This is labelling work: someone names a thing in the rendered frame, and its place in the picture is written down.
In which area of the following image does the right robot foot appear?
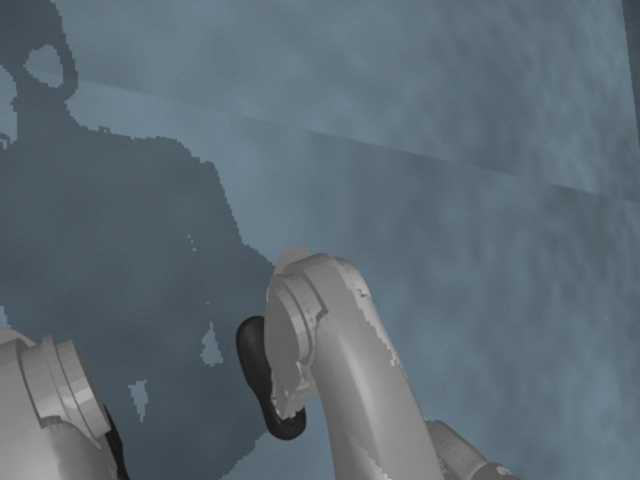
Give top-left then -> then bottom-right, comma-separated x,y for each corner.
236,316 -> 306,440

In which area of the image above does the left robot foot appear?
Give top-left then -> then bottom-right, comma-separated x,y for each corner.
103,404 -> 130,480

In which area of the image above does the right robot hand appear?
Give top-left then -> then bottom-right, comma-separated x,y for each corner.
424,417 -> 489,480

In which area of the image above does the right robot arm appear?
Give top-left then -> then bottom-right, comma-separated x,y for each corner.
471,462 -> 522,480

